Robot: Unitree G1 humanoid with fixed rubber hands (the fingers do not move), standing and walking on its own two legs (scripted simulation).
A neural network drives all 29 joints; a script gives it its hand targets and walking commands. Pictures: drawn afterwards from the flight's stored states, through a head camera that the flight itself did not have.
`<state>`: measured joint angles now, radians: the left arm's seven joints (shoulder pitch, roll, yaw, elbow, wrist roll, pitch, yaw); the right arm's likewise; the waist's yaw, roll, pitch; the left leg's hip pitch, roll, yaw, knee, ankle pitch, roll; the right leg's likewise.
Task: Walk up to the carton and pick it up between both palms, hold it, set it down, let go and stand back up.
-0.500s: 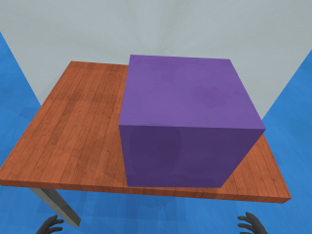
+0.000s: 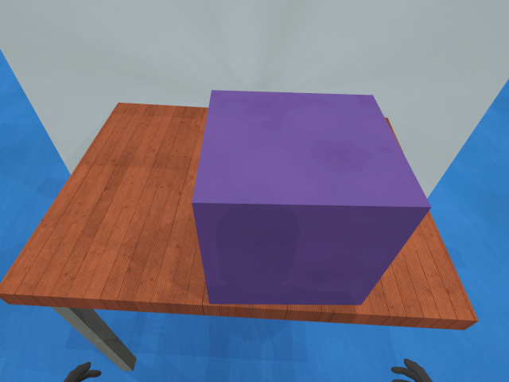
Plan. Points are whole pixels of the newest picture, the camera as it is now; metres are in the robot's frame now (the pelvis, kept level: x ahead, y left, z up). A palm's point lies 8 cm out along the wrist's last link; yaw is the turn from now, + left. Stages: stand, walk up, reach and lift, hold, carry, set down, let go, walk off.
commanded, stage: stand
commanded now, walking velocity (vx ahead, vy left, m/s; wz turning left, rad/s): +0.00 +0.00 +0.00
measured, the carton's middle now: (289, 201) +0.40 -0.03 +0.06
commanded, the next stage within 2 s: none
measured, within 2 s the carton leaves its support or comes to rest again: neither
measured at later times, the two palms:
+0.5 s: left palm out of the picture +0.06 +0.30 -0.09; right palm out of the picture +0.10 -0.27 -0.11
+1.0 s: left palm out of the picture +0.06 +0.30 -0.09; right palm out of the picture +0.09 -0.27 -0.12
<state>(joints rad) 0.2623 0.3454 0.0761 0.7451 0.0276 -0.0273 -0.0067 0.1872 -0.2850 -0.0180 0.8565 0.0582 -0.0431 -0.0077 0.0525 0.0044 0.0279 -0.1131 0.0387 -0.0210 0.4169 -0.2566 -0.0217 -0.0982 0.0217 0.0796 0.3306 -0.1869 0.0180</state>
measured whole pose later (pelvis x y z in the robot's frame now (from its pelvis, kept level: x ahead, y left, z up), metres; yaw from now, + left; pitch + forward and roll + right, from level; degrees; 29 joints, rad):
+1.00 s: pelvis -0.01 -0.01 +0.00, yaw +0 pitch -3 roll -1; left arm 0.26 0.35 0.06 0.82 0.03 -0.03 0.00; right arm 0.19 -0.29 -0.02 0.96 0.06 -0.04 -0.01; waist 0.05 0.02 0.04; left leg -0.11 0.04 -0.02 0.39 -0.23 -0.02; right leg -0.11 0.02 0.08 0.33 -0.17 0.02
